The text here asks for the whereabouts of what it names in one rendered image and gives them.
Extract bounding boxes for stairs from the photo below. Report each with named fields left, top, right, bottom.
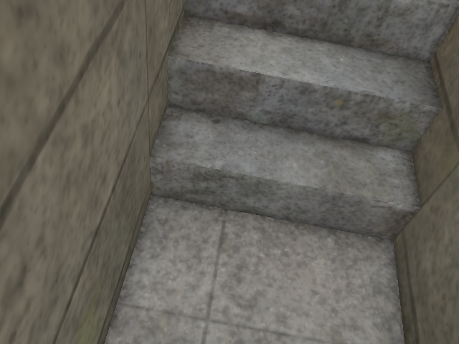
left=150, top=0, right=459, bottom=240

